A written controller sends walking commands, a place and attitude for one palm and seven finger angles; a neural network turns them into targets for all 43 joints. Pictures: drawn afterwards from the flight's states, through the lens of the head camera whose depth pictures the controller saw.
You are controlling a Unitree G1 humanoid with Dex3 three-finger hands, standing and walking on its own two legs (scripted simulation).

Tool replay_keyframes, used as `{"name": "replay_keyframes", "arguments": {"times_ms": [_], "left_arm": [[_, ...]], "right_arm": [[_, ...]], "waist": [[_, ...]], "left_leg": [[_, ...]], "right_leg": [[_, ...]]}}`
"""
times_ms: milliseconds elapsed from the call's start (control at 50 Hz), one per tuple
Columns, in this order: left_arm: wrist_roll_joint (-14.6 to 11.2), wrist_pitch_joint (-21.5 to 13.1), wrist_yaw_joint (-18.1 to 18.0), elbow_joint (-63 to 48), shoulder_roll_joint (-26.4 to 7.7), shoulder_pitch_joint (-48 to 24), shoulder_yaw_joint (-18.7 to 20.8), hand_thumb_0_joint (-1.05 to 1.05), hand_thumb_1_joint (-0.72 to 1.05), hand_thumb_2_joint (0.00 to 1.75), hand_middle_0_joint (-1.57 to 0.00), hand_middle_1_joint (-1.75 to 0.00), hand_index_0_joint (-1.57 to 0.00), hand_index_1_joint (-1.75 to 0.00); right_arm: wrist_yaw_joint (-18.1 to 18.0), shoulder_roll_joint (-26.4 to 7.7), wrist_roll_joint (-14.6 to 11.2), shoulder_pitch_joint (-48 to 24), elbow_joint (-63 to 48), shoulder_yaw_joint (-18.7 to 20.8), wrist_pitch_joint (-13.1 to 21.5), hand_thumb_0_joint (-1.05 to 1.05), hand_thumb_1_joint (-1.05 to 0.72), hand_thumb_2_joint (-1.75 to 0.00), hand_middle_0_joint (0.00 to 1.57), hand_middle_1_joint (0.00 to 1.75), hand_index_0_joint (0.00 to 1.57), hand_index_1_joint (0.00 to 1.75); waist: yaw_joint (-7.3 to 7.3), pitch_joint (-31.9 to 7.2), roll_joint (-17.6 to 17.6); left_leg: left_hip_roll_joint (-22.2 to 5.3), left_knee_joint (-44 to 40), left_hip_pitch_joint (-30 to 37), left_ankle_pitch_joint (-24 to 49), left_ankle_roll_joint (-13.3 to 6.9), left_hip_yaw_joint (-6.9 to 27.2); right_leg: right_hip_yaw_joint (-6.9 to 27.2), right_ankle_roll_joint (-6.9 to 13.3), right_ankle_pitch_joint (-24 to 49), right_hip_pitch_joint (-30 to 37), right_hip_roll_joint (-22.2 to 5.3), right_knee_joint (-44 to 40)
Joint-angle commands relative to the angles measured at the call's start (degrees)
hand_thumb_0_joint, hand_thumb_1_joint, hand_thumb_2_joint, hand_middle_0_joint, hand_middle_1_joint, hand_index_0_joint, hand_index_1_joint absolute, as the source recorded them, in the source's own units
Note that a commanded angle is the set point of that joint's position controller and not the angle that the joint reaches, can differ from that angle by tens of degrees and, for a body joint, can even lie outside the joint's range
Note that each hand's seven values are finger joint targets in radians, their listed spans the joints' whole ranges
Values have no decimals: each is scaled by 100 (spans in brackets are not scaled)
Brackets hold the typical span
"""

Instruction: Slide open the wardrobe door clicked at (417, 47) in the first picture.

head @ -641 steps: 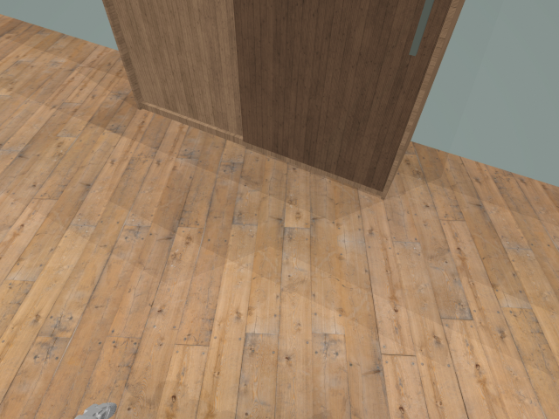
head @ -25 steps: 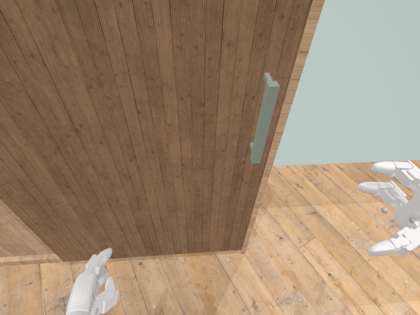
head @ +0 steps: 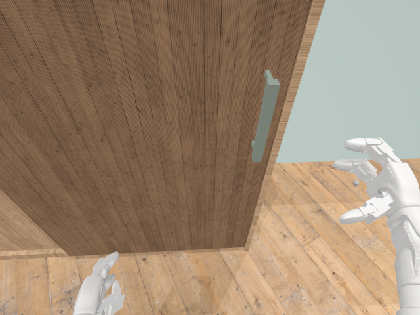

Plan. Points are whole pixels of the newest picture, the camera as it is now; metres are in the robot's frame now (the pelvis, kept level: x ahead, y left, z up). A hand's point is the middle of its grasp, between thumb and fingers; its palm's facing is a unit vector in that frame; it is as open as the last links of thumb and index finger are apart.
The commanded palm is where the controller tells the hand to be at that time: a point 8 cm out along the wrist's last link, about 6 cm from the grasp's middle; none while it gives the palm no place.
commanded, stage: move the hooked fingers beside the handle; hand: right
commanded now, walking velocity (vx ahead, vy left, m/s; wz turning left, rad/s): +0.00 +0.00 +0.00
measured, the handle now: (261, 120) +0.52 -0.09 +0.10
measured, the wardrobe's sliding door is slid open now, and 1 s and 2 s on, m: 0.00 0.00 0.00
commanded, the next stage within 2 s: feel for the door with the fingertips in 1.98 s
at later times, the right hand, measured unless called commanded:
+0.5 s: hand (322, 156) +0.39 -0.19 +0.12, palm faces -0.06 +1.00 +0.00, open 14.0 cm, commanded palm +0.36 -0.24 +0.12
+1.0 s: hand (304, 136) +0.45 -0.17 +0.12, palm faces -0.06 +1.00 +0.00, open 14.0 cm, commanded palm +0.43 -0.22 +0.11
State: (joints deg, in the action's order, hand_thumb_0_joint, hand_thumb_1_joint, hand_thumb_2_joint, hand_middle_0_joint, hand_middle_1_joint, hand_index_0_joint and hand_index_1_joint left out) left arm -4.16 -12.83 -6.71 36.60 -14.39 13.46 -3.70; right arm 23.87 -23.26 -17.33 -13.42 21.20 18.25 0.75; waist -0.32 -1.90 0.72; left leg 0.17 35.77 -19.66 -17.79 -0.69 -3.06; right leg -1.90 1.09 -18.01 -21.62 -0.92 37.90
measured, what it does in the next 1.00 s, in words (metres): stands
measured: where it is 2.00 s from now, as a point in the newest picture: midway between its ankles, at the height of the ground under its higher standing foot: outside the picture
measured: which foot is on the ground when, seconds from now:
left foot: down 0.00-1.00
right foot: down 0.00-1.00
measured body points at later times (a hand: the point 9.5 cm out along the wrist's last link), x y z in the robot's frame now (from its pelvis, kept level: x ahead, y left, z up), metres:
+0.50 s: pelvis +0.01 +0.01 +0.00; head +0.03 +0.01 +0.45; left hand +0.14 +0.27 -0.09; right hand +0.39 -0.24 +0.12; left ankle +0.01 +0.11 -0.72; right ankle +0.02 -0.10 -0.72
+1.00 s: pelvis +0.01 +0.02 -0.01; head +0.05 +0.01 +0.44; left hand +0.09 +0.29 -0.11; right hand +0.45 -0.22 +0.12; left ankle +0.01 +0.11 -0.72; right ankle +0.02 -0.10 -0.72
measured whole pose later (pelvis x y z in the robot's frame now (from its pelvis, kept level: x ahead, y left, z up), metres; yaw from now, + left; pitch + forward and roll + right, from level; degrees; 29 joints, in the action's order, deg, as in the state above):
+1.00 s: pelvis +0.01 +0.02 -0.01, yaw +1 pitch +8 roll +1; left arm -3.5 -7.1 -4.3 39.5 -15.3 17.7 -1.5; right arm 17.5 -24.6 -10.8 -40.1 51.6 16.4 7.9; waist 4.5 -3.9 0.1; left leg 1.6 40.0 -28.7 -19.4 -2.0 -2.8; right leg -2.0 -0.1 -19.4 -30.0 -2.4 41.4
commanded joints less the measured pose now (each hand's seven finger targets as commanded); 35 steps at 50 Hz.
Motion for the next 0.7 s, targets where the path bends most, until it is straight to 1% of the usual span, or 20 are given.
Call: {"name": "replay_keyframes", "arguments": {"times_ms": [0, 40, 80, 120, 160, 220, 240, 260, 320, 360, 380, 440, 460, 480, 520, 540, 580, 600, 620, 680], "left_arm": [[1, -280, -6, -878, -856, -392, 414, 0, 90, 90, -20, -30, -20, -30], [-12, -250, 18, -875, -866, -343, 420, 0, 90, 90, -20, -30, -20, -30], [0, -248, 20, -835, -871, -305, 451, 0, 90, 90, -20, -30, -20, -30], [-12, -207, 12, -770, -871, -249, 445, 0, 90, 90, -20, -30, -20, -30], [4, -164, -2, -715, -912, -217, 461, 0, 90, 90, -20, -30, -20, -30], [11, -108, 1, -677, -876, -183, 451, 0, 90, 90, -20, -30, -20, -30], [12, -91, 6, -671, -874, -169, 457, 0, 90, 90, -20, -30, -20, -30], [31, -82, 14, -655, -883, -147, 477, 0, 90, 90, -20, -30, -20, -30], [26, -54, 55, -658, -843, -96, 476, 0, 90, 90, -20, -30, -20, -30], [41, 2, 67, -618, -893, -23, 497, 0, 90, 90, -20, -30, -20, -30], [20, 23, 76, -643, -882, -34, 503, 0, 90, 90, -20, -30, -20, -30], [16, 105, 88, -643, -880, -6, 500, 0, 90, 90, -20, -30, -20, -30], [24, 124, 92, -634, -892, 5, 508, 0, 90, 90, -20, -30, -20, -30], [23, 119, 106, -668, -856, -2, 517, 0, 90, 90, -20, -30, -20, -30], [36, 133, 120, -648, -856, 41, 526, 0, 90, 90, -20, -30, -20, -30], [30, 143, 118, -613, -862, 79, 528, 0, 90, 90, -20, -30, -20, -30], [24, 188, 106, -545, -900, 116, 523, 0, 90, 90, -20, -30, -20, -30], [20, 205, 103, -529, -895, 133, 534, 0, 90, 90, -20, -30, -20, -30], [13, 209, 109, -545, -869, 111, 525, 0, 90, 90, -20, -30, -20, -30], [21, 227, 110, -465, -895, 181, 535, 0, 90, 90, -20, -30, -20, -30]], "right_arm": [[-70, -1202, -80, -1721, -1213, 373, 355, 0, 50, -30, 30, 120, 30, 120], [-105, -1140, -60, -1775, -1249, 290, 365, 0, 50, -30, 30, 120, 30, 120], [-189, -1138, -11, -2034, -1341, 238, 381, 0, 50, -30, 30, 120, 30, 120], [-251, -990, 7, -2143, -1074, 117, 342, 0, 50, -30, 30, 120, 30, 120], [-332, -1190, 78, -2392, -1023, 222, 367, 0, 50, -30, 30, 120, 30, 120], [-413, -1136, 133, -2585, -748, 193, 381, 0, 50, -30, 30, 120, 30, 120], [-427, -1144, 160, -2799, -826, 151, 427, 0, 50, -30, 30, 120, 30, 120], [-457, -1252, 188, -2829, -841, 234, 473, 0, 50, -30, 30, 120, 30, 120], [-452, -960, 196, -2733, -637, -3, 533, 0, 50, -30, 30, 120, 30, 120], [-481, -1181, 216, -2701, -413, 204, 534, 0, 50, -30, 30, 120, 30, 120], [-472, -1098, 207, -2696, -302, 146, 495, 0, 50, -30, 30, 120, 30, 120], [-489, -1224, 225, -2873, -82, 262, 479, 0, 50, -30, 30, 120, 30, 120], [-510, -1247, 254, -3020, -149, 244, 521, 0, 50, -30, 30, 120, 30, 120], [-515, -1116, 259, -3174, -291, 110, 569, 0, 50, -30, 30, 120, 30, 120], [-541, -1156, 262, -3110, -226, 170, 627, 0, 50, -30, 30, 120, 30, 120], [-530, -1133, 265, -3242, -137, 123, 643, 0, 50, -30, 30, 120, 30, 120], [-532, -1298, 275, -3406, 190, 232, 652, 0, 50, -30, 30, 120, 30, 120], [-533, -1329, 290, -3573, 237, 249, 677, 0, 50, -30, 30, 120, 30, 120], [-520, -1142, 320, -3691, 236, 34, 694, 0, 50, -30, 30, 120, 30, 120], [-573, -1208, 381, -4162, 456, -21, 771, 0, 50, -30, 30, 120, 30, 120]], "waist": [[-23, -1424, 310], [-4, -1332, 393], [48, -1394, 329], [126, -1185, 165], [120, -1264, 148], [126, -1327, 137], [157, -1418, 235], [119, -1587, 273], [115, -1652, 322], [107, -1669, 56], [130, -1611, -36], [139, -1508, -21], [150, -1590, 9], [176, -1718, 72], [143, -1785, 180], [208, -1764, 43], [262, -1606, -173], [268, -1618, -96], [291, -1608, 85], [381, -1697, 49]], "left_leg": [[83, -405, 369, 1201, -72, 129], [108, -394, 292, 1227, -79, 90], [110, -406, 262, 1283, -71, 116], [114, -444, 134, 1131, -52, 99], [104, -446, 181, 1121, -67, 142], [91, -431, 212, 1175, -62, 160], [89, -417, 226, 1272, -67, 171], [89, -388, 323, 1392, -78, 204], [101, -332, 350, 1643, -76, 184], [97, -319, 452, 1783, -59, 203], [80, -328, 408, 1810, -33, 221], [69, -336, 392, 1759, -27, 260], [66, -317, 441, 1835, -32, 289], [60, -304, 437, 1918, -22, 307], [65, -260, 497, 2153, -26, 335], [72, -258, 453, 2104, -13, 317], [40, -279, 430, 2049, 19, 386], [41, -277, 395, 1978, 17, 395], [43, -275, 314, 1923, 6, 396], [34, -292, 216, 1717, 9, 431]], "right_leg": [[321, -89, 1145, 664, 11, -625], [337, -114, 1194, 683, 4, -637], [333, -96, 1253, 741, -7, -607], [321, -91, 1050, 634, -3, -625], [302, -69, 1042, 616, 2, -589], [287, -71, 1042, 564, 22, -590], [286, -68, 1130, 627, 30, -567], [259, -59, 1256, 674, 30, -510], [242, -68, 1465, 720, 38, -486], [215, -43, 1502, 595, 35, -444], [189, -29, 1441, 528, 33, -450], [158, -26, 1302, 374, 51, -443], [139, -13, 1379, 398, 51, -394], [138, -6, 1432, 477, 56, -380], [119, -5, 1574, 487, 66, -322], [125, -6, 1517, 458, 60, -318], [111, 13, 1347, 225, 52, -298], [102, 8, 1291, 207, 61, -288], [97, 12, 1264, 243, 79, -274], [126, 28, 1125, 208, 72, -225]]}}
